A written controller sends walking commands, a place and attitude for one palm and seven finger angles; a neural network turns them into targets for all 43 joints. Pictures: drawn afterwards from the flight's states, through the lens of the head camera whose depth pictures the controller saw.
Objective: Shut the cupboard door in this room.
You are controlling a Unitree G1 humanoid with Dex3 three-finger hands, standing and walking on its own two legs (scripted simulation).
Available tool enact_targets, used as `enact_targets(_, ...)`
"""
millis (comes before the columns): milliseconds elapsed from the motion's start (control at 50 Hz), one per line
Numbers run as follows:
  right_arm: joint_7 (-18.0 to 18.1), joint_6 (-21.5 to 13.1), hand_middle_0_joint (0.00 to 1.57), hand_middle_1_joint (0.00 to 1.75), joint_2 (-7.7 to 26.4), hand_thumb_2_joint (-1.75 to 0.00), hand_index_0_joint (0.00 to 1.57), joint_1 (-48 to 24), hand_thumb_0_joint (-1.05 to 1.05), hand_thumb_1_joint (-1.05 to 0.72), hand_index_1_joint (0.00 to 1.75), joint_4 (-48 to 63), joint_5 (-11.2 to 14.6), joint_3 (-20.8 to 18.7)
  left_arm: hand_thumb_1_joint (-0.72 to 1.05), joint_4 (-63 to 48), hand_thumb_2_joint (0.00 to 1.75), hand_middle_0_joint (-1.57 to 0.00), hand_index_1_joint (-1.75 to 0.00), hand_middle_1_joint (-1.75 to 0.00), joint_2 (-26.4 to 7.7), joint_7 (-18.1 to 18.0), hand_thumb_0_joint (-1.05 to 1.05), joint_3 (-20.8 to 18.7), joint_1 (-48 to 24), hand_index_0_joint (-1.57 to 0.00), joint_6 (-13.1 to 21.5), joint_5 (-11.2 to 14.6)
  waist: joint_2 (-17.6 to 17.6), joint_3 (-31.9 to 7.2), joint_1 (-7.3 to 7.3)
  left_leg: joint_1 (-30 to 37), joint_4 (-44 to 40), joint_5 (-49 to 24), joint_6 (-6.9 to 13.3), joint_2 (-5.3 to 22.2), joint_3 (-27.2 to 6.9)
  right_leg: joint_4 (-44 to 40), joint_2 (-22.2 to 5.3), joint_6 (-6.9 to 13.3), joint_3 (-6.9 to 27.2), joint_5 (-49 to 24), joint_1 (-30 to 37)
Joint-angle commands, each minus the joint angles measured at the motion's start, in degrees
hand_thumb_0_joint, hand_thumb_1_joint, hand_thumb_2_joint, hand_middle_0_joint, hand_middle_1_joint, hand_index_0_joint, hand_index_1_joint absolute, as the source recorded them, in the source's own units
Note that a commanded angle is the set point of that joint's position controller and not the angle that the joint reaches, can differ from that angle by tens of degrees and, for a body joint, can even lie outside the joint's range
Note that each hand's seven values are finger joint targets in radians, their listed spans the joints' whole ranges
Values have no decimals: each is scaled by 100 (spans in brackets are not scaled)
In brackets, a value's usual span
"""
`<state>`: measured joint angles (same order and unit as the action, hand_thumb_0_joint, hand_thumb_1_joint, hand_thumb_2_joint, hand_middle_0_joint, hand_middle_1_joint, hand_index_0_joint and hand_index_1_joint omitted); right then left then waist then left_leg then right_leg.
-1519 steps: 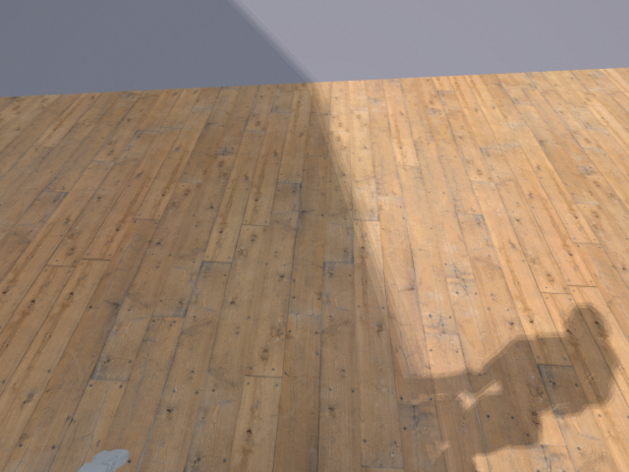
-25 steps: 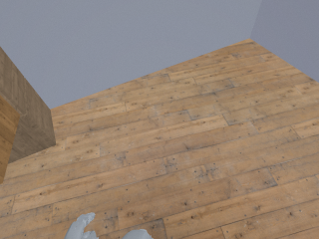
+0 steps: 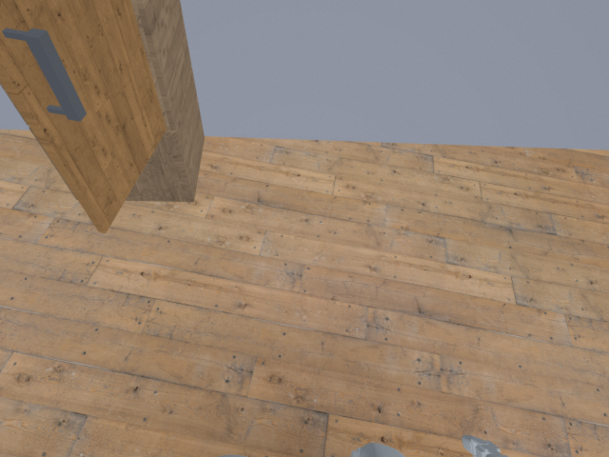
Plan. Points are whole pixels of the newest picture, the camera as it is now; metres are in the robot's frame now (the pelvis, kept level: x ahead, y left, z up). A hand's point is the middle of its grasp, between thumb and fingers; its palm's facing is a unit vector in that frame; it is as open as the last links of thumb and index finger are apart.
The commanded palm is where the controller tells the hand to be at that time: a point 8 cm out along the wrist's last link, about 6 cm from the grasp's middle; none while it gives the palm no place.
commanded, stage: turn to face it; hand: left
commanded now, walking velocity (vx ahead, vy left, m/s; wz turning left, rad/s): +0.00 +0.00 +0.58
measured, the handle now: (46, 77) +0.65 +0.51 +0.06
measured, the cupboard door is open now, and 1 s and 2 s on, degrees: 79 79 79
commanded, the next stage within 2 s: take the last steps up to it in 0.50 s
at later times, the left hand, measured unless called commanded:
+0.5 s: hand out of the picture +0.07 +0.15 -0.13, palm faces +0.23 -0.93 -0.30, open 7.4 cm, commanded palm none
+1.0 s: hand out of the picture -0.10 +0.15 -0.17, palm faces +0.43 -0.88 -0.18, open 7.4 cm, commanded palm none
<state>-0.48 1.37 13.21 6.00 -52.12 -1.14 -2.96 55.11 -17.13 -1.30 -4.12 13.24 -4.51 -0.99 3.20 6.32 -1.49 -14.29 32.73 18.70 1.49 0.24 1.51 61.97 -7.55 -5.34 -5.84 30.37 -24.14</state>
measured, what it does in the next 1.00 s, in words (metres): steps on the spot, turning left: right foot, then left foot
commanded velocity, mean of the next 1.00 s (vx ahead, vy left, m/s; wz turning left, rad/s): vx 0.13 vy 0.02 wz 0.24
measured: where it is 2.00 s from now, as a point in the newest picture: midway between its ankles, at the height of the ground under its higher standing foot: (260, 404)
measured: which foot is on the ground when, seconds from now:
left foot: down 0.00-0.36, up 0.38-0.88, down 0.90-1.00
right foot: up 0.00-0.34, down 0.36-0.90, up 0.92-1.00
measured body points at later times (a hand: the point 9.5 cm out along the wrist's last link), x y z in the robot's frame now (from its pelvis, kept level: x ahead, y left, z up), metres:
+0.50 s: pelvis +0.02 -0.06 +0.01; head +0.06 -0.09 +0.45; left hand +0.06 +0.20 -0.11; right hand +0.12 -0.30 -0.17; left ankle -0.06 +0.08 -0.65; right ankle +0.05 -0.14 -0.73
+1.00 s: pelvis +0.03 +0.01 +0.01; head +0.02 +0.03 +0.45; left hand -0.12 +0.20 -0.16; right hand +0.19 -0.18 -0.13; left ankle -0.04 +0.07 -0.73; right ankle +0.06 -0.12 -0.69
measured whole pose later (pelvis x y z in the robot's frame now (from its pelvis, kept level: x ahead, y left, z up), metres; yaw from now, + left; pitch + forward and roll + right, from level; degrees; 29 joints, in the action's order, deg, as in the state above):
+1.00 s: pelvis +0.03 +0.01 +0.01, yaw +21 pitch -2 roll -1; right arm 0.1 -1.5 9.1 11.7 -57.9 -1.4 -1.9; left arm 65.0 -11.8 -0.1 -2.6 23.3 -1.8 -1.9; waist 1.8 0.7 -2.6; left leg -6.4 27.2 19.5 2.3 0.9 6.2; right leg 51.2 -5.9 -1.2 -7.5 26.1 -19.5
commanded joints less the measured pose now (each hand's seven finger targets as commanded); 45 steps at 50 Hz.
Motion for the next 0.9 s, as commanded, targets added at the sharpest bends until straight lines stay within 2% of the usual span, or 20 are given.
enact_targets(0,119,-77,20,30,1153,-90,20,436,0,-90,30,199,26,-287,90,-597,90,-20,-30,-30,-357,76,0,-72,-297,-20,282,39,-1176,-831,259,1150,-1025,-4186,660,1251,-1210,378,51,-66,398,-617,-790)
enact_targets(40,107,-83,20,30,1150,-90,20,486,0,-90,30,210,28,-300,90,-612,90,-20,-30,-30,-349,64,0,-64,-322,-20,270,32,-1037,-841,267,1098,-1111,-3896,681,1216,-1300,228,101,-108,432,-743,-722)
enact_targets(140,89,-52,20,30,1168,-90,20,596,0,-90,30,205,-2,-332,90,-782,90,-20,-30,-30,-280,37,0,-25,-615,-20,265,49,-1207,-712,335,920,-1180,-3313,838,1257,-1789,-497,203,-134,494,-612,-621)
enact_targets(200,92,-27,20,30,1136,-90,20,642,0,-90,30,203,-23,-358,90,-860,90,-20,-30,-30,-216,29,0,16,-727,-20,304,66,-1251,-780,366,882,-982,-3562,842,1191,-1985,-1283,370,-86,426,-483,-256)
enact_targets(260,100,-8,20,30,1119,-90,20,496,0,-90,30,231,-23,-363,90,-816,90,-20,-30,-30,-165,22,0,34,-466,-20,369,106,-1357,-858,236,513,-693,-3789,717,1038,-2112,-2387,580,7,307,-803,565)
enact_targets(300,87,-14,20,30,1013,-90,20,418,0,-90,30,228,31,-353,90,-676,90,-20,-30,-30,-280,11,0,6,0,-20,459,92,-1042,-1005,-17,20,-255,-2991,402,750,-1980,-3713,497,53,313,-1979,1567)
enact_targets(320,60,-31,20,30,735,-90,20,554,0,-90,30,235,80,-321,90,-618,90,-20,-30,-30,-573,-20,0,-51,209,-20,539,39,-253,-1191,-71,-760,380,-1696,60,364,-1635,-4191,-241,231,938,-2632,2528)
enact_targets(340,38,-43,20,30,387,-90,20,566,0,-90,30,372,95,-247,90,-583,90,-20,-30,-30,-1064,-62,0,-152,360,-20,577,-40,1378,-1186,-144,-1750,1681,1182,-347,-485,-605,-4259,-1783,906,2443,-3815,2932)
enact_targets(360,73,35,20,30,649,-90,20,450,0,-90,30,376,71,-312,90,-606,90,-20,-30,-30,-1055,-63,0,-107,455,-20,539,7,942,-1128,-193,-1495,2655,1800,-321,-312,-760,-4321,-2160,1402,2482,-4083,2109)
enact_targets(380,63,110,20,30,674,-90,20,656,0,-90,30,193,35,-330,90,-660,90,-20,-30,-30,-774,-86,0,-108,89,-20,569,19,885,-923,16,-1403,3221,1378,-303,-160,-1000,-4527,-1825,1395,2195,-3266,1607)
enact_targets(420,-8,187,20,30,598,-90,20,722,0,-90,30,-37,15,-342,90,-773,90,-20,-30,-30,-496,-82,0,-30,-465,-20,517,27,495,-408,218,-1418,3726,693,-348,-13,-760,-4571,-1279,1181,1484,-2506,1159)
enact_targets(460,-47,205,20,30,481,-90,20,853,0,-90,30,-146,5,-303,90,-754,90,-20,-30,-30,-324,-51,0,11,-432,-20,557,17,600,-382,260,-1404,3731,236,-412,13,-621,-4579,-967,1002,934,-2518,1121)
enact_targets(500,-55,216,20,30,461,-90,20,838,0,-90,30,-205,13,-300,90,-655,90,-20,-30,-30,-280,-54,0,17,-242,-20,574,14,703,-408,207,-1393,3589,41,-467,39,-561,-4635,-901,962,757,-2508,1257)
enact_targets(600,-28,190,20,30,360,-90,20,564,0,-90,30,-267,8,-211,90,-369,90,-20,-30,-30,-326,-52,0,-25,369,-20,596,-22,605,-543,-41,-1367,2670,317,-561,128,-353,-4606,-1043,1099,754,-2829,1862)
enact_targets(700,-78,38,20,30,256,-90,20,108,0,-90,30,-169,2,-110,90,39,90,-20,-30,-30,-420,-6,0,-85,926,-20,678,-69,593,-620,-331,-1375,1504,671,-476,290,-28,-4838,-1361,1282,1074,-1757,2373)
enact_targets(740,-93,-34,20,30,183,-90,20,35,0,-90,30,-162,10,-79,90,165,90,-20,-30,-30,-441,17,0,-92,1017,-20,695,-92,604,-583,-357,-1200,1049,758,-386,284,96,-4894,-1420,1343,1110,-1485,2310)
enact_targets(800,-88,-119,20,30,66,-90,20,353,0,-90,30,-272,28,-48,90,318,90,-20,-30,-30,-414,34,0,-88,867,-20,686,-91,511,-571,-154,-323,102,596,-267,213,344,-4766,-1340,1274,893,-1142,1779)
enact_targets(840,-34,-219,20,30,93,-90,20,1054,0,-90,30,-546,31,-31,90,359,90,-20,-30,-30,-302,48,0,-53,572,-20,640,-16,85,-710,238,1214,-1117,-274,-227,106,520,-4189,-898,902,272,-714,801)
enact_targets(860,26,-267,20,30,428,-90,20,1475,0,-90,30,-694,19,-113,90,320,90,-20,-30,-30,-46,77,0,19,506,-20,615,25,-885,-818,453,2067,-1473,119,-17,690,-334,-3278,-436,613,-125,-447,-83)
enact_targets(880,67,-261,20,30,964,-90,20,1899,0,-90,30,-775,-30,-241,90,148,90,-20,-30,-30,330,119,0,121,366,-20,599,30,-2362,-537,672,2243,-2162,955,455,1939,-2060,-1800,269,320,-675,250,-1195)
